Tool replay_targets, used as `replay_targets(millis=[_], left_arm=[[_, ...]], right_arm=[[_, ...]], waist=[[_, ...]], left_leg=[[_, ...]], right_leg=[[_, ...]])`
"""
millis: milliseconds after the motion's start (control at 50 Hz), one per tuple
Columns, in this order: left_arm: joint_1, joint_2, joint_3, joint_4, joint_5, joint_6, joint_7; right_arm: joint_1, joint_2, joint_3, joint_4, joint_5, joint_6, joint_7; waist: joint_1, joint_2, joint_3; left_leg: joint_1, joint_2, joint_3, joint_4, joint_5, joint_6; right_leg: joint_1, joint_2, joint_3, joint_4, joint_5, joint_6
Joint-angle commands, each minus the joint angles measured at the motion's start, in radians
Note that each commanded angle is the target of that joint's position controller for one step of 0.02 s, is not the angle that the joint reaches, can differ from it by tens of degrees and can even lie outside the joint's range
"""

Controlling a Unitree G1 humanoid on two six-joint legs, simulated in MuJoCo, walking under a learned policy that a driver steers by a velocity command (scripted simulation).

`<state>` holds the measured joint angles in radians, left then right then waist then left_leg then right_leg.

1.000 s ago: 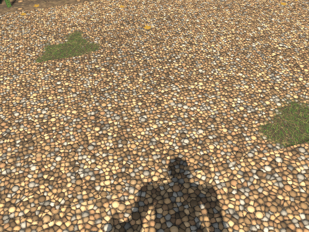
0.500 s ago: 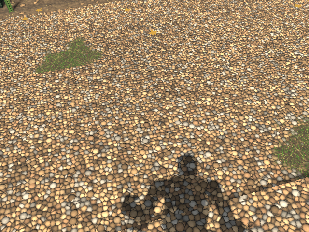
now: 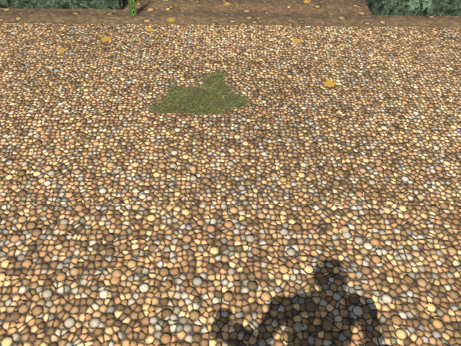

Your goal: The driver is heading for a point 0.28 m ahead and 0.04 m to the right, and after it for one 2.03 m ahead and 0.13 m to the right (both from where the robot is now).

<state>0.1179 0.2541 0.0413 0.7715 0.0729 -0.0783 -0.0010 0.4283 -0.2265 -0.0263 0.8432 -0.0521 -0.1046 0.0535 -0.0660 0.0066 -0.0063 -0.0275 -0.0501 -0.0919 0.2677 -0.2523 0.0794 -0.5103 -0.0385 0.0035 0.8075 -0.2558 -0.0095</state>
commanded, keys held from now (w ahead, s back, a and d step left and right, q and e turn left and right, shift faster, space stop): w+q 0.02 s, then w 0.98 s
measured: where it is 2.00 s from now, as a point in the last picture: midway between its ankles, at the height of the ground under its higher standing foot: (199, 210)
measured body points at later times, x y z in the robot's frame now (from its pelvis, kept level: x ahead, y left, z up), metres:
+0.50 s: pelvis +0.24 -0.02 -0.01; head +0.26 -0.02 +0.44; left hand +0.18 +0.20 -0.15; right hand +0.45 -0.21 -0.11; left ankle +0.34 +0.13 -0.70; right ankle +0.19 -0.13 -0.75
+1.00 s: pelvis +0.53 +0.03 -0.12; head +0.54 +0.03 +0.33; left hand +0.72 +0.25 -0.21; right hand +0.45 -0.18 -0.26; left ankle +0.33 +0.11 -0.75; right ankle +0.69 -0.06 -0.85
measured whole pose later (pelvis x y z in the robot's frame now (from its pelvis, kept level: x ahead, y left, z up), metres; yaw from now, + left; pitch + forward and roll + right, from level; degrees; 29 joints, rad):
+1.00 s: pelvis +0.53 +0.03 -0.12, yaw +7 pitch +1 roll +4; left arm 0.08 0.24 -0.04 0.73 0.10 -0.05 -0.06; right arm 0.59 -0.17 0.06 0.95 -0.05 -0.12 0.03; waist -0.13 -0.07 -0.03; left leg -0.17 -0.08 0.08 1.03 -0.89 0.03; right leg -0.47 -0.07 0.01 0.41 0.31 -0.03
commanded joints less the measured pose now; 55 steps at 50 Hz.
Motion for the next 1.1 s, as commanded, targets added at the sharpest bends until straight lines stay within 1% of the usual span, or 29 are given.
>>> replay_targets(millis=[20,100,160,180,200,220,240,260,320,380,460,560,580,620,640,660,680,700,720,760,800,860,920,980,1020,1040,1060,1080,1100], left_arm=[[-0.15,0.039,-0.005,-0.091,-0.01,-0.011,-0.013],[-0.189,0.065,-0.01,-0.091,-0.017,-0.025,-0.022],[-0.068,0.117,0.005,-0.047,-0.043,-0.044,-0.019],[0.104,0.154,0.013,-0.002,-0.041,-0.055,-0.017],[0.377,0.201,0.017,0.052,-0.02,-0.047,-0.019],[0.507,0.155,0.01,0.108,0.007,-0.045,-0.024],[0.398,0.144,0.01,0.094,-0.001,-0.058,-0.025],[0.27,0.088,-0.007,0.069,-0.012,-0.054,-0.02],[0.141,-0.022,-0.046,0.038,-0.02,-0.057,0.007],[0.171,0.048,-0.016,0.059,-0.009,-0.077,0.016],[0.235,0.077,-0.001,0.102,0.039,-0.065,-0.043],[0.247,0.086,-0.008,0.08,0.021,-0.072,-0.025],[0.216,0.127,0.002,0.065,0.016,-0.073,-0.026],[0.121,0.197,0.024,0.016,0.009,-0.073,-0.049],[0.138,0.09,0.001,0.01,0.03,-0.074,-0.073],[0.3,-0.07,-0.037,-0.017,0.021,-0.082,-0.093],[0.088,0.002,-0.02,-0.09,-0.021,-0.079,-0.085],[0.034,0.037,-0.012,-0.123,-0.007,-0.059,-0.062],[0.071,0.076,-0.001,-0.087,0.011,-0.039,-0.043],[0.179,0.002,-0.053,-0.036,0.072,-0.005,-0.046],[0.148,-0.017,-0.063,-0.037,0.076,-0.009,-0.079],[0.005,0.027,-0.049,-0.065,-0.005,-0.013,-0.086],[-0.101,0.069,-0.051,-0.113,0.027,0.022,-0.064],[-0.168,0.067,-0.06,-0.115,0.032,0.03,-0.052],[0.015,0.114,-0.031,-0.045,0.013,0.01,-0.044],[0.241,0.166,0.002,0.008,0.011,-0.002,-0.038],[0.492,0.202,0.029,0.051,0.014,-0.001,-0.049],[0.626,0.202,0.036,0.107,0.017,0.016,-0.062],[0.616,0.223,0.051,0.112,0.016,0.024,-0.052]], right_arm=[[-0.02,-0.206,-0.05,-0.06,0.001,-0.008,0.018],[0.03,-0.206,-0.058,-0.029,-0.003,0.0,0.021],[-0.009,-0.177,-0.046,-0.017,-0.025,0.006,0.02],[-0.006,-0.113,-0.025,-0.022,-0.037,-0.001,0.025],[0.135,-0.013,0.005,-0.039,-0.06,-0.02,0.032],[-0.026,-0.082,-0.016,-0.055,-0.036,-0.027,0.041],[-0.125,-0.103,-0.028,-0.071,-0.021,-0.031,0.021],[-0.135,-0.121,-0.03,-0.053,-0.021,-0.031,-0.009],[-0.148,-0.037,0.007,-0.06,-0.061,-0.005,-0.022],[-0.204,-0.039,0.015,-0.091,-0.04,0.018,-0.014],[-0.182,-0.027,0.029,-0.104,-0.046,0.049,0.02],[-0.24,-0.111,-0.008,-0.174,-0.06,0.028,0.001],[-0.214,-0.123,-0.017,-0.181,-0.053,0.023,-0.006],[0.144,-0.187,-0.061,-0.066,-0.031,-0.01,-0.02],[0.352,-0.199,-0.067,0.003,-0.042,-0.022,-0.042],[0.353,-0.23,-0.032,-0.04,-0.035,-0.032,-0.018],[0.278,-0.199,-0.036,-0.029,-0.041,-0.054,-0.008],[0.127,-0.152,-0.022,-0.029,-0.001,-0.062,-0.002],[0.051,-0.067,0.007,-0.033,0.006,-0.046,-0.007],[-0.134,0.048,0.058,-0.078,-0.047,-0.019,-0.026],[-0.116,0.041,0.07,-0.079,-0.052,-0.039,-0.069],[0.056,-0.079,0.049,-0.008,-0.042,-0.041,-0.063],[0.157,-0.103,0.054,0.039,-0.006,-0.05,-0.018],[0.233,-0.108,0.051,0.112,0.009,-0.016,-0.031],[0.204,-0.129,0.045,0.127,-0.013,0.009,-0.011],[0.203,-0.12,0.052,0.135,-0.058,0.013,0.02],[0.329,0.012,0.074,0.163,-0.062,0.005,0.049],[0.23,-0.025,0.072,0.098,-0.027,0.005,0.071],[0.018,-0.065,0.056,0.0,-0.004,-0.008,0.074]], waist=[[0.001,0.083,0.084],[-0.018,0.076,0.094],[0.062,0.071,0.029],[0.126,-0.014,-0.103],[0.163,-0.269,-0.371],[0.256,-0.195,-0.202],[0.206,-0.089,-0.001],[0.153,-0.055,0.066],[0.059,-0.027,0.022],[0.066,-0.042,0.007],[0.057,-0.055,0.022],[0.07,-0.07,0.036],[0.043,-0.075,0.032],[-0.112,0.017,-0.052],[-0.177,0.211,-0.134],[-0.051,0.255,-0.277],[-0.087,0.095,0.021],[-0.012,0.081,0.05],[0.027,-0.022,0.033],[0.126,-0.029,0.057],[0.089,0.017,0.008],[0.018,0.019,0.044],[-0.01,0.007,0.132],[-0.076,-0.012,0.177],[0.013,-0.056,0.127],[0.11,-0.054,0.052],[0.168,-0.228,-0.234],[0.248,-0.239,-0.355],[0.294,-0.138,-0.22]], left_leg=[[-0.107,0.22,-0.192,-0.094,0.113,0.191],[-0.021,0.279,-0.249,-0.021,0.246,0.186],[-0.114,0.2,-0.191,0.13,0.398,0.106],[-0.226,0.093,-0.123,0.351,0.348,0.038],[-0.527,-0.092,-0.05,0.681,-0.132,-0.053],[-0.796,-0.089,-0.058,1.007,-0.375,-0.045],[-0.86,-0.013,-0.085,1.06,-0.254,-0.002],[-0.809,0.049,-0.051,1.064,-0.168,0.013],[-0.608,0.154,-0.036,0.88,-0.097,0.012],[-0.599,0.157,0.022,0.691,-0.036,-0.047],[-0.498,0.163,0.034,0.662,0.301,-0.053],[-0.462,0.118,0.128,0.665,0.111,-0.013],[-0.357,0.084,0.169,0.625,0.067,-0.005],[0.103,-0.018,0.269,0.519,0.09,0.021],[0.304,0.094,0.076,0.415,0.281,0.149],[0.395,0.366,-0.507,0.235,0.526,0.407],[0.195,0.428,-0.573,0.155,0.441,0.386],[0.067,0.442,-0.532,0.172,0.159,0.338],[-0.069,0.401,-0.471,0.21,-0.003,0.306],[-0.401,0.3,-0.27,0.231,-0.001,0.226],[-0.508,0.169,-0.088,0.272,-0.073,0.176],[-0.712,0.105,0.038,0.322,-0.245,0.123],[-0.503,0.202,-0.114,0.394,-0.314,0.159],[-0.171,0.22,-0.212,0.486,-0.236,0.148],[-0.212,0.173,-0.149,0.67,-0.051,0.121],[-0.398,0.136,-0.078,0.853,0.072,0.077],[-0.707,0.008,0.028,1.241,-0.117,-0.041],[-0.876,-0.037,0.062,1.564,-0.513,-0.087],[-1.126,-0.035,0.041,1.613,-0.464,-0.08]], right_leg=[[0.025,0.022,-0.039,-0.162,0.06,0.013],[0.03,0.03,-0.045,-0.293,0.16,-0.003],[0.315,0.047,-0.061,-0.294,0.258,-0.07],[0.565,-0.022,0.014,-0.255,0.301,-0.158],[1.042,-0.261,0.434,-0.351,0.202,-0.417],[0.995,-0.33,0.677,-0.515,-0.049,-0.4],[0.761,-0.322,0.584,-0.565,-0.228,-0.306],[0.581,-0.301,0.476,-0.59,-0.196,-0.288],[0.376,-0.249,0.292,-0.677,0.109,-0.27],[0.373,-0.186,0.143,-0.708,0.252,-0.273],[0.236,-0.165,0.04,-0.624,0.37,-0.274],[0.283,-0.175,0.05,-0.433,0.363,-0.233],[0.258,-0.168,0.03,-0.37,0.472,-0.217],[0.036,-0.041,-0.063,0.069,0.528,-0.167],[-0.158,0.1,-0.095,0.57,-0.07,-0.1],[-0.337,0.211,0.126,0.695,-0.405,-0.095],[-0.521,0.168,0.203,0.715,-0.338,-0.095],[-0.578,0.069,0.188,0.672,-0.238,-0.08],[-0.551,0.009,0.167,0.663,-0.154,-0.062],[-0.351,-0.077,0.181,0.419,0.109,-0.063],[-0.194,-0.068,0.098,0.191,0.515,-0.053],[0.145,0.008,-0.052,-0.089,0.755,-0.009],[0.066,-0.03,0.005,-0.247,0.563,0.006],[-0.055,-0.069,0.037,-0.502,0.565,-0.024],[0.244,-0.045,-0.04,-0.574,0.621,-0.062],[0.592,-0.04,-0.069,-0.45,0.668,-0.106],[1.157,-0.184,0.068,-0.099,1.056,-0.327],[1.297,-0.331,0.292,-0.126,1.021,-0.438],[1.24,-0.335,0.449,-0.258,0.542,-0.397]])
